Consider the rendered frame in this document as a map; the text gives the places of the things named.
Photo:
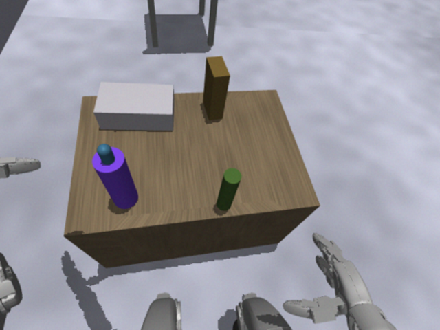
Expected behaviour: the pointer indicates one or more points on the right robot arm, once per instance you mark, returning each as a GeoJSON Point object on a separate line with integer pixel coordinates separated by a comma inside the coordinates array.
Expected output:
{"type": "Point", "coordinates": [367, 317]}

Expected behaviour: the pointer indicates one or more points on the right robot hand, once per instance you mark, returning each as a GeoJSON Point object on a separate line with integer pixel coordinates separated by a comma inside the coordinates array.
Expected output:
{"type": "Point", "coordinates": [350, 289]}

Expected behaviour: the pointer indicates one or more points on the left robot hand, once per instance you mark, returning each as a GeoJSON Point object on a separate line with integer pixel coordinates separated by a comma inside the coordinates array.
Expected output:
{"type": "Point", "coordinates": [14, 166]}

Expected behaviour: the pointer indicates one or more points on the left robot arm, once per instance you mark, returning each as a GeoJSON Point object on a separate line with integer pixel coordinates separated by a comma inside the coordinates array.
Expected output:
{"type": "Point", "coordinates": [10, 290]}

